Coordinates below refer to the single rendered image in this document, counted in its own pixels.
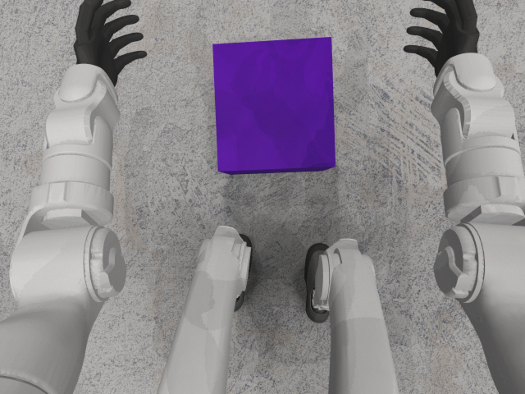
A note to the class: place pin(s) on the right robot forearm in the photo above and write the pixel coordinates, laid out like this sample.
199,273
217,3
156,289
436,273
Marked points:
481,153

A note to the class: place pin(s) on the right robot foot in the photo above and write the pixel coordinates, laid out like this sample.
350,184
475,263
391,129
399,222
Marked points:
317,315

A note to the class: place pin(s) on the carton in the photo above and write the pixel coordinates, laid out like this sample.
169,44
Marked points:
274,106

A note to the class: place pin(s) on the right robot upper arm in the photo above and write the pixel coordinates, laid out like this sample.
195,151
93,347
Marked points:
482,266

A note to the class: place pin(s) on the left robot forearm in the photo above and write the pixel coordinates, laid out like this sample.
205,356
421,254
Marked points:
74,186

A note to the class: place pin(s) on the robot left shin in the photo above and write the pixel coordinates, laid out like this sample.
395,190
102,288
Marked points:
221,231

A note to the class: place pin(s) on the left robot upper arm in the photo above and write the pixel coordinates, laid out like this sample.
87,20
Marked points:
61,279

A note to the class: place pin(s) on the robot right hand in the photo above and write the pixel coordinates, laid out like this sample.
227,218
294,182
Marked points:
458,25

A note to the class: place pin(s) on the robot left hand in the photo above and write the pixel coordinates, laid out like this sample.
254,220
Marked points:
92,44

